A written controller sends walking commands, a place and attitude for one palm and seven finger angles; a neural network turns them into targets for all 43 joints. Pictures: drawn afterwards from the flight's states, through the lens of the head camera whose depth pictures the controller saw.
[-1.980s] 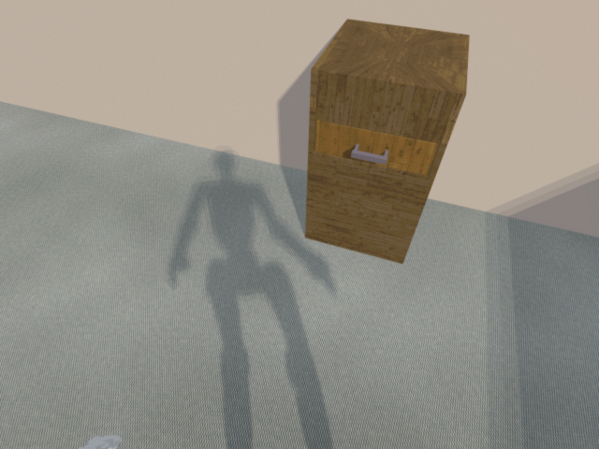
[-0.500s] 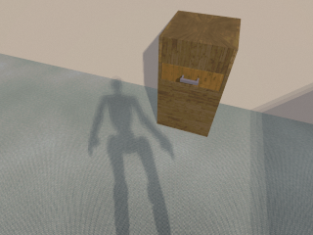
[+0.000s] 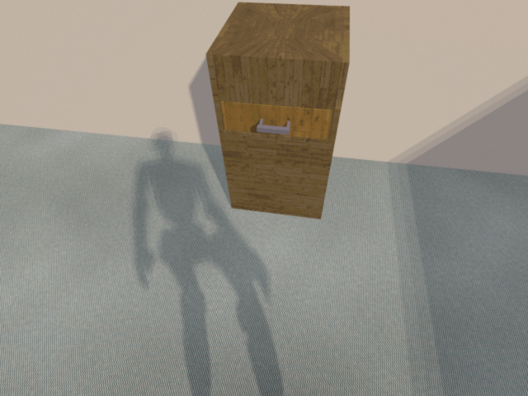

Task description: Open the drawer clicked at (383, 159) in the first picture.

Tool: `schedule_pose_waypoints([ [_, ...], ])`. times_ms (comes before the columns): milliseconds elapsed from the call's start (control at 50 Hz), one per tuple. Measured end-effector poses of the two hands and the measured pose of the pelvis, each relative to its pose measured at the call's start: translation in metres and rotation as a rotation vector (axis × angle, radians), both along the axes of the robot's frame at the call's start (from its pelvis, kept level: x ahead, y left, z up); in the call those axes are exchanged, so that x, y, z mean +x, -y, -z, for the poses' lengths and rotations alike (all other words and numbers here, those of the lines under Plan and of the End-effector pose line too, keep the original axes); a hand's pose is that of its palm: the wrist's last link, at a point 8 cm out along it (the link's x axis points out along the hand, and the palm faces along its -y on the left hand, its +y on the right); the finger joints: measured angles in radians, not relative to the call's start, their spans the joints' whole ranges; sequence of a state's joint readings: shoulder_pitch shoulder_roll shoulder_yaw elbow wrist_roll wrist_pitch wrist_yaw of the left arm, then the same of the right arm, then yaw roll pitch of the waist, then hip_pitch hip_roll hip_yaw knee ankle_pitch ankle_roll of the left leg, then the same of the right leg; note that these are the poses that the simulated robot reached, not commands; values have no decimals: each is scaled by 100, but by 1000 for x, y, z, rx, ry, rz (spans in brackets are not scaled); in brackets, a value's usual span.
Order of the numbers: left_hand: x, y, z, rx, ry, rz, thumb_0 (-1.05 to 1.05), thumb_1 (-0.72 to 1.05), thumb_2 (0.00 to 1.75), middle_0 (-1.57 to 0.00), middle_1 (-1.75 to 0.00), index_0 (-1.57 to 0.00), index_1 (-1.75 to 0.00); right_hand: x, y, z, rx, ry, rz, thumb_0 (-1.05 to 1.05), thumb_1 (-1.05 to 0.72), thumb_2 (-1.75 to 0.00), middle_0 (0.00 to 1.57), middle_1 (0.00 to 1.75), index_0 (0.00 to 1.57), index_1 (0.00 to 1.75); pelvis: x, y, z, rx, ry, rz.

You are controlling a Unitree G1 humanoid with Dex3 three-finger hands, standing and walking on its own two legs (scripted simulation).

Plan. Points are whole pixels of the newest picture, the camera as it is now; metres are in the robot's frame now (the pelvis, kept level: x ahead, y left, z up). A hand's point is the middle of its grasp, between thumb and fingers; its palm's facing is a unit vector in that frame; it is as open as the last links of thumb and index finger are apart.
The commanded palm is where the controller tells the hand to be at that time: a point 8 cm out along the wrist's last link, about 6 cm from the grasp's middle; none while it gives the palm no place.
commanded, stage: walk to a spot facing it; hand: left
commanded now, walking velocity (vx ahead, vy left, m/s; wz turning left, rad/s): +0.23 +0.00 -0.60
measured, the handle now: (274, 126) +0.98 +0.06 -0.21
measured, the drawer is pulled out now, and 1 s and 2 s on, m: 0.00 0.00 0.00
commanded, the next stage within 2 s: take the last steps up to it in 0.18 s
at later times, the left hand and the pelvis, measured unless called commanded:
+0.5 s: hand (146, 357) +0.20 +0.25 -0.18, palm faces -0.17 -0.96 -0.21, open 7.4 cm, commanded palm none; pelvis +0.16 +0.05 +0.00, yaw -15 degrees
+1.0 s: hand (218, 248) +0.44 +0.15 -0.15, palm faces -0.12 -0.98 -0.18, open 7.1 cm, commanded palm none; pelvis +0.32 +0.00 +0.01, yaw -9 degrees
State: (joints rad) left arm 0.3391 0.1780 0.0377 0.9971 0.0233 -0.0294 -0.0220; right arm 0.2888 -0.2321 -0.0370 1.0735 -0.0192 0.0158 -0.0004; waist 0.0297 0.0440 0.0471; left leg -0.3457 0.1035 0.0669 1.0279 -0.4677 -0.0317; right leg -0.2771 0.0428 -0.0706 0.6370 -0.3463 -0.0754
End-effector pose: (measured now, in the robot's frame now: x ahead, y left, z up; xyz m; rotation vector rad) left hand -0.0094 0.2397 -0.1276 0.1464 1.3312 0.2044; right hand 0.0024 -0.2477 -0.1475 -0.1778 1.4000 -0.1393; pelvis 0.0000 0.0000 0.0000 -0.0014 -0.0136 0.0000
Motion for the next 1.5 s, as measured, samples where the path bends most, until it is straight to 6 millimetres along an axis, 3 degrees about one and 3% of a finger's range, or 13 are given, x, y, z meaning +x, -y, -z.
schedule_pose_waypoints([
  [100, 12, 15, -11, -26, -62, 34, 0, 91, 90, -20, -30, -20, -30, 51, -1, -18, 6, 97, 38, 1, -91, -89, 20, 30, 20, 30, 24, 1, -15, 10, -24, 54],
  [200, 36, 12, -15, -41, -117, 78, 0, 91, 90, -20, -30, -20, -30, 117, -9, -33, 9, 241, 75, 1, -91, -89, 20, 30, 19, 30, 53, -6, -20, 14, -38, 119],
  [360, 109, -30, 0, -21, -122, 121, 0, 91, 90, -20, -30, -20, -30, 224, -36, -46, -16, 399, 73, 1, -91, -89, 20, 30, 19, 30, 115, -34, -11, -3, -28, 195],
  [420, 150, -51, 18, -17, -110, 156, 0, 91, 90, -20, -30, -20, -30, 244, -45, -42, -58, 449, 86, 1, -91, -89, 20, 30, 20, 30, 141, -47, 3, -19, -18, 230],
  [480, 201, -62, 21, -8, -69, 216, 0, 91, 90, -20, -30, -20, -30, 232, -52, -44, -71, 402, 131, 1, -91, -89, 20, 30, 20, 30, 159, -52, 0, -13, -3, 255],
  [600, 300, -52, 0, -35, 74, 293, 0, 92, 90, -19, -30, -19, -30, 170, -69, -42, -69, 167, 256, 0, -92, -89, 21, 30, 20, 30, 195, -56, -18, -14, -21, 251],
  [760, 390, -2, -11, -73, 127, 384, 0, 92, 90, -19, -30, -19, -30, 104, -89, -39, -8, -111, 398, 1, -92, -89, 20, 30, 20, 30, 242, -41, -22, -3, -31, 241],
  [880, 439, 46, -4, -90, 194, 385, 0, 91, 90, -20, -30, -19, -30, 100, -90, -27, 69, -248, 427, 1, -91, -89, 20, 30, 20, 30, 279, -10, -9, -1, -24, 212],
  [960, 440, 49, -5, -88, 214, 270, -2, 93, 90, -20, -30, -20, -30, 151, -71, -23, 80, -226, 365, 1, -91, -89, 20, 30, 19, 30, 304, 0, -11, -23, -19, 172],
  [1120, 419, 4, 10, -25, 34, 173, -3, 95, 90, -20, -30, -20, -30, 338, -20, -22, -18, 95, 202, 2, -93, -89, 20, 30, 19, 30, 363, -5, -8, -37, -6, 127],
  [1200, 409, -10, 29, -41, -105, 149, -1, 93, 90, -20, -30, -19, -30, 405, -5, -24, -86, 223, 158, 2, -94, -89, 20, 30, 19, 30, 394, -13, 5, -25, 7, 147],
  [1340, 447, 2, 12, -57, -118, 146, 0, 92, 90, -20, -30, -19, -30, 439, -11, -38, -74, 188, 144, 1, -93, -89, 20, 30, 19, 30, 431, -6, -15, 0, 5, 153],
  [1500, 493, 44, 4, -39, -74, 153, 0, 92, 90, -20, -30, -19, -30, 445, -1, -20, -2, 81, 185, 1, -94, -89, 21, 30, 20, 30, 452, 23, -15, 18, 21, 146],
])
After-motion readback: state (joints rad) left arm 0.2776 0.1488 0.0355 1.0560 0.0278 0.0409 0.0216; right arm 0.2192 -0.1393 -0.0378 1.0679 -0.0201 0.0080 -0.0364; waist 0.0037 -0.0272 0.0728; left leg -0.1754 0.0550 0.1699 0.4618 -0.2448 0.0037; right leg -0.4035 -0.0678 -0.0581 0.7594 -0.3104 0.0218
